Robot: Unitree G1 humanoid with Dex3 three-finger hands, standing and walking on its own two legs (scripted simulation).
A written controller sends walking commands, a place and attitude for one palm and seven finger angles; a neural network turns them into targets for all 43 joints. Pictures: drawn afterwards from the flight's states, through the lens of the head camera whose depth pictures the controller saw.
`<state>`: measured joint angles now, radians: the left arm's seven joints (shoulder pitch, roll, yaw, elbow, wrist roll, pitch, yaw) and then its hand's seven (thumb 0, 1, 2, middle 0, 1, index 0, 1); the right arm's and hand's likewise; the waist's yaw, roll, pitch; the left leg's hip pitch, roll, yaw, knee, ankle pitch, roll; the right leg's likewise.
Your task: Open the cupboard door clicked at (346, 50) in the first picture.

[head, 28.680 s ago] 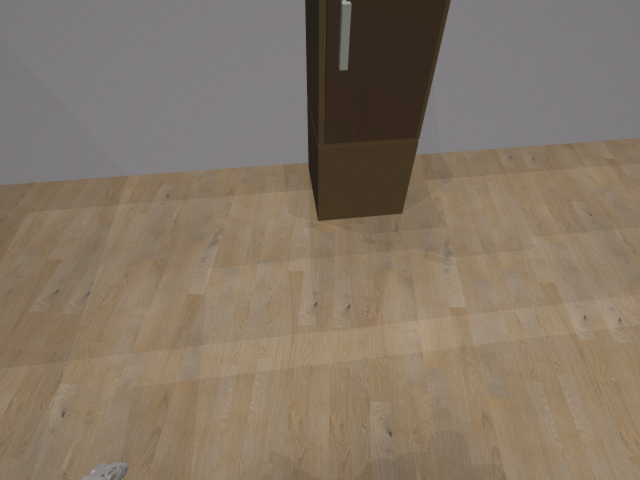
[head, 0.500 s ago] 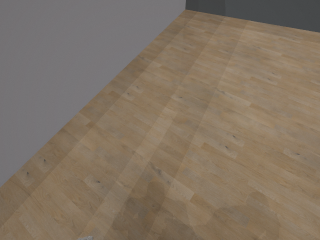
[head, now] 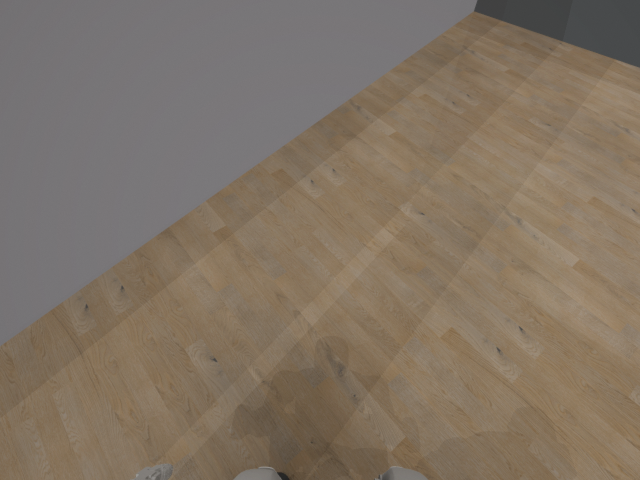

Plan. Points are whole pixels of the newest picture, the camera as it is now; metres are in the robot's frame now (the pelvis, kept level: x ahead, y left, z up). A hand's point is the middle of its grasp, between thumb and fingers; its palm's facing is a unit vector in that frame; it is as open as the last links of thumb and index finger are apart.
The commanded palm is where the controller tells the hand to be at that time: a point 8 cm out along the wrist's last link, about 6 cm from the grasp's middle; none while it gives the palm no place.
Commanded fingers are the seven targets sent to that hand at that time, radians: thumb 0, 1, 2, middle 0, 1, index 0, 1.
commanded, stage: turn to face it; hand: left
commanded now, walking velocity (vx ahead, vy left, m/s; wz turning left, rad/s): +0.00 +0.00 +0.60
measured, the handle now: out of the picture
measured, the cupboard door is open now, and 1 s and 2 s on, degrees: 50 50 50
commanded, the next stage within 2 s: none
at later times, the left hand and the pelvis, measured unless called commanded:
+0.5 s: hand out of the picture +0.03 +0.17 -0.18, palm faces +0.34 -0.90 -0.26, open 7.4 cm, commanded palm none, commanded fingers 0.00 0.90 0.90 -0.20 -0.30 -0.20 -0.30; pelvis +0.05 -0.05 -0.01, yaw +19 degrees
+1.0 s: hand out of the picture +0.01 +0.11 -0.18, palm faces +0.62 -0.76 -0.22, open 7.4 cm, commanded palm none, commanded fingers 0.00 0.90 0.90 -0.20 -0.30 -0.20 -0.30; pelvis +0.08 -0.08 -0.01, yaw +38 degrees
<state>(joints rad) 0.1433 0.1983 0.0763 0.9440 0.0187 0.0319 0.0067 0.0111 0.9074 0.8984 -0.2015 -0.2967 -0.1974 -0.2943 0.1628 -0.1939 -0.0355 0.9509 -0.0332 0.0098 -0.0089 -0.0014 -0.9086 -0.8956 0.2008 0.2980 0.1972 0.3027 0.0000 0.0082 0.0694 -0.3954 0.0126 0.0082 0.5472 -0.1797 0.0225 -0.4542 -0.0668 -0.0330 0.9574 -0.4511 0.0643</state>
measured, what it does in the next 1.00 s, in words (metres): steps to the right, turning left: right foot, then left foot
